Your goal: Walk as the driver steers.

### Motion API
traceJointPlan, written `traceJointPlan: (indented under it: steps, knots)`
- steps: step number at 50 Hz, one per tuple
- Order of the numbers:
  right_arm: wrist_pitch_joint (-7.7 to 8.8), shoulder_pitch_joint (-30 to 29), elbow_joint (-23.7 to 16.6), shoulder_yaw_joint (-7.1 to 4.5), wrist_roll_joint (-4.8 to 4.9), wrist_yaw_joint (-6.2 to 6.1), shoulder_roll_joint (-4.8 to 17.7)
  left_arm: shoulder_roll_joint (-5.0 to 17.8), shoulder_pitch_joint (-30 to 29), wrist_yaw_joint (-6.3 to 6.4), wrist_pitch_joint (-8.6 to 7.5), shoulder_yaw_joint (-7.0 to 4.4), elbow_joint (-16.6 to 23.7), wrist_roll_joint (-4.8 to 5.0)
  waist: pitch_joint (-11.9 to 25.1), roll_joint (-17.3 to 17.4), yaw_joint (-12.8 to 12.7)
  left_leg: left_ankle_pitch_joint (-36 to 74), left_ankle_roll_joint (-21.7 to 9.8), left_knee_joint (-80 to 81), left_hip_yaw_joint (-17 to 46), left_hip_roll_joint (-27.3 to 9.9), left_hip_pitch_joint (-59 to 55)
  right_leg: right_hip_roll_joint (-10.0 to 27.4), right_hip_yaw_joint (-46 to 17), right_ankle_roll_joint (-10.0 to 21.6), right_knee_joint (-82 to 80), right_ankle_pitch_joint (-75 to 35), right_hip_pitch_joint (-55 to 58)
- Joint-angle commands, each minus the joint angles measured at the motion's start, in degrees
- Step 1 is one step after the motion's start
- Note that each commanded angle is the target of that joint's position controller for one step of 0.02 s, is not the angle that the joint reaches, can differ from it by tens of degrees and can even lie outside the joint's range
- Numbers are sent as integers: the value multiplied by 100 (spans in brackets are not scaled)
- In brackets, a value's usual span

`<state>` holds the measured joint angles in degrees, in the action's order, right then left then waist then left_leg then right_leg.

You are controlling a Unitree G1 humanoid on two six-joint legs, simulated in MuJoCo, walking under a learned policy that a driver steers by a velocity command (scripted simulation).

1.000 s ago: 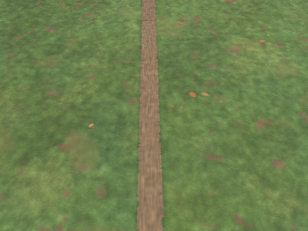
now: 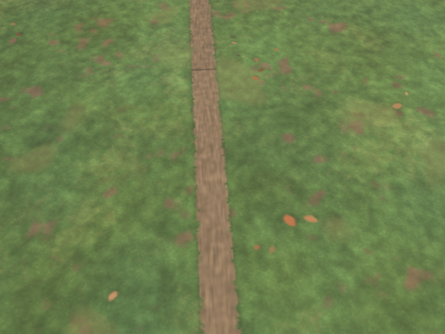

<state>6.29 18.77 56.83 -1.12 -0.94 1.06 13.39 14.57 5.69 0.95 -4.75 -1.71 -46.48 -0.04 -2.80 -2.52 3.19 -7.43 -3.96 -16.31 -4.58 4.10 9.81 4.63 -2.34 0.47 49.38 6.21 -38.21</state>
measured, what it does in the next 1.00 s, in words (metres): walks ahead: right foot, then right foot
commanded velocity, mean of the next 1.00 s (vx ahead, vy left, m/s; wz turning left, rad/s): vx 0.26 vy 0.00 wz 0.00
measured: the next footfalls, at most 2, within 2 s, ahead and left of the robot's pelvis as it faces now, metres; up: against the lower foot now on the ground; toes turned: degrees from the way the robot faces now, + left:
right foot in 0.14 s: +0.22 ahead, -0.12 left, +0.00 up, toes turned +0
right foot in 0.96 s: +0.37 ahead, -0.22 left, +0.00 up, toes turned -5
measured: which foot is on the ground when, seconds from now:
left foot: down 0.00-0.98, up 1.00-1.00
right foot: up 0.00-0.12, down 0.14-0.66, up 0.68-0.94, down 0.96-1.00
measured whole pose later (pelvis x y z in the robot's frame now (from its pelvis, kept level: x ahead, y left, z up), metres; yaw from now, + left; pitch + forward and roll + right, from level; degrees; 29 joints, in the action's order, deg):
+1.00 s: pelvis +0.26 -0.10 -0.03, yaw +1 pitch +1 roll +0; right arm 4.7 27.3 61.9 -2.5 0.9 -0.3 13.5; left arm 14.8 3.3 -2.0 -6.2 -4.1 -51.8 1.9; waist -1.0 1.9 2.1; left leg -27.5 -0.1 -44.2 1.8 -7.1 3.8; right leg 2.3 5.7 3.4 40.2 14.2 -26.8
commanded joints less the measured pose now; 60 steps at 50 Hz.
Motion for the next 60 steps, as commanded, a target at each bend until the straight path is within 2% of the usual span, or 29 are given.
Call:
traceJointPlan:
  steps: [1, 6, 8, 9, 10, 13, 16, 18, 23, 30, 31, 33, 34, 35, 36, 38, 41, 44, 46, 47, 48, 49, 50, 51, 52, 53, 54, 56, 60]
  knots:
    - [23, -464, -372, -145, 71, -106, 901, 98, 532, -50, 63, 10, 3, -25, 650, 575, -359, 3385, -875, 289, 367, -1365, 493, -127, 87, -67, -982, -1045, 1601]
    - [-171, -456, -181, -126, 188, -141, 809, 451, 405, -68, 53, -135, 27, -112, 581, 517, -409, 2079, -544, -684, 681, -1379, -12, -282, 128, 223, -2245, -993, 2045]
    - [-132, 504, -7, -36, 7, -142, 464, 981, 586, 3, 61, -270, -38, -167, 1018, -412, 39, 22, -34, -1638, 423, -574, 637, 564, -616, 717, -2144, -4329, 3475]
    - [-160, 893, 176, 85, 15, -151, 79, 584, 741, 5, 125, -173, -110, -157, 1410, -960, 22, -1477, 223, -2198, 284, -372, 1079, 1102, -1205, 1338, -2166, -4196, 3950]
    - [-262, 625, 154, 59, 69, -180, 257, 211, 818, -26, 168, -84, -143, -121, 1419, -826, -134, -2067, 320, -2425, 373, -392, 1121, 1213, -1591, 1508, -2464, -3014, 3698]
    - [-613, 11, 60, -10, 58, -288, 409, 367, 92, -30, 239, -84, -37, -117, 1011, -514, 30, -1579, 350, -1865, 537, -588, 729, 950, -1584, 1097, -3028, -118, 2552]
    - [-730, -17, 191, -23, -12, -284, 511, 416, -219, 22, 303, -127, -13, -31, 392, -217, 13, -1208, 207, -1035, 449, -609, 399, 119, -619, 365, -3172, 1942, 1706]
    - [-630, -138, 265, -29, 36, -289, 477, 341, 22, 51, 261, -131, -164, -18, 199, 175, -134, -1316, 147, -889, 490, -623, 769, -82, -392, 286, -2815, 1174, 2120]
    - [-437, -104, 408, -27, 62, -273, 393, 249, 310, 59, 221, -169, -417, 18, 650, 340, -235, -483, 219, -888, 519, -661, 720, -140, -156, 533, -2062, -1268, 2979]
    - [-504, 39, 518, -2, 65, -299, 324, 195, 246, 63, 381, -206, -628, 19, 351, 310, -235, -532, 191, -813, 534, -668, 811, -227, -67, 466, -2014, -1050, 2942]
    - [-510, 296, 623, -17, 88, -300, 338, 152, 444, 63, 402, -212, -772, 40, 539, 387, -196, -1682, 72, -631, 567, -664, 724, -405, 111, 458, -1929, 367, 2978]
    - [-450, 665, 609, -159, 210, -294, 776, 335, 23, 24, 338, -285, -643, 147, -269, 774, 43, -4119, -571, 174, 1642, -1320, 555, -688, 326, 367, -1452, 2833, 1491]
    - [-341, 705, 583, -270, 268, -310, 1121, 192, -564, -37, 201, -235, -378, 253, -789, 1248, 181, -4578, -975, 940, 2767, -2194, 132, -638, 557, 351, -855, 2047, 502]
    - [-216, 650, 559, -322, 239, -329, 1186, 191, -888, -87, 62, -224, -237, 282, -1114, 1300, 234, -4165, -1227, 1218, 3439, -2767, -226, -304, 284, 422, -346, 1639, -265]
    - [-92, 738, 568, -298, 180, -328, 993, 268, -956, -130, -42, -255, -209, 280, -1157, 1079, 222, -3561, -1261, 1183, 3507, -2904, -864, -64, 45, 465, 51, 1613, -1048]
    - [1, 863, 565, -258, 192, -258, 693, 256, -818, -203, -171, -275, -267, 265, -868, 727, 143, -2550, -1010, 935, 2912, -2646, -1874, 165, -13, 451, 355, 1407, -1781]
    - [-77, 660, 353, -263, 201, -182, 680, 57, -952, -301, -207, -211, -244, 221, -624, 828, 113, -1740, -658, 1057, 1728, -2053, -1126, 57, 444, 249, -570, 830, -446]
    - [-99, 648, 260, -326, 238, -149, 900, 42, -789, -376, -122, -153, -259, 230, -652, 1004, -31, -1488, -629, 1097, 1134, -1919, -148, -142, 860, 185, -1026, 639, 981]
    - [-90, 604, 222, -338, 235, -140, 969, 291, -210, -353, -77, -245, -392, 241, -477, 1011, -405, -509, -537, 491, 847, -1860, 138, -390, 1059, 311, -1220, 712, 1996]
    - [-90, 517, 197, -319, 197, -135, 963, 522, 540, -315, -62, -372, -582, 264, -79, 1021, -838, 774, -422, -403, 596, -1743, 363, -593, 1198, 419, -1202, 769, 2954]
    - [-87, 317, 105, -268, 140, -132, 849, 877, 1773, -263, -54, -559, -917, 302, 597, 769, -1478, 2071, -205, -2099, 227, -1470, 987, -557, 1014, 623, -1199, 863, 4457]
    - [-32, 188, -175, -146, 89, -126, 406, 1556, 2868, -182, -47, -709, -1129, 185, 1276, -732, -1802, 793, 145, -4935, 63, -868, 2596, 816, -1412, 1155, -2096, 3123, 5806]
    - [158, 247, -380, -48, 278, -161, -77, 1491, 2970, -267, -176, -577, -1149, 90, 1884, -1773, -1452, -2057, -17, -6487, 1074, -167, 3576, 1763, -4639, 1609, -3856, 5143, 5956]
    - [288, -259, -617, -164, 543, -128, 390, 919, 2102, -316, -249, -370, -994, 92, 935, -1054, -1174, -1613, -254, -7024, 1312, -550, 4362, 1866, -4532, 1372, -4085, 4896, 5283]
    - [340, -575, -747, -153, 566, -94, 433, 557, 1754, -358, -277, -247, -943, 51, 549, -662, -1004, -1207, -431, -7038, 1149, -874, 4511, 1744, -3603, 1263, -3856, 3985, 4706]
    - [317, -521, -726, -156, 436, -100, 370, 418, 1365, -401, -278, -175, -924, 19, 360, -140, -701, -725, -435, -6699, 1039, -1189, 4210, 1464, -2783, 1157, -3823, 3177, 4031]
    - [221, -408, -717, -198, 300, -110, 330, 318, 1005, -424, -270, -128, -880, -34, 208, -147, -412, -370, -411, -6316, 1015, -1403, 3869, 1187, -2131, 1004, -3836, 2699, 3358]
    - [-27, -145, -673, -175, 297, -72, 139, 183, 850, -400, -242, -60, -907, -52, -59, -313, -89, -138, -290, -6005, 962, -1568, 3533, 892, -1348, 945, -4057, 2302, 2537]
    - [-123, -988, -977, -221, 176, -127, 338, 330, 1388, -209, -281, -49, -1036, -23, -544, 64, -203, 855, 71, -4775, 752, -1485, 4210, 724, -646, 1093, -4520, 1135, 2441]
Over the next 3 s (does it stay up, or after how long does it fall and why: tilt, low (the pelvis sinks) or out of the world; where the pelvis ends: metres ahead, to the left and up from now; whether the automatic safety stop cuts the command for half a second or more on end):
stays up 1.15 -0.14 -0.01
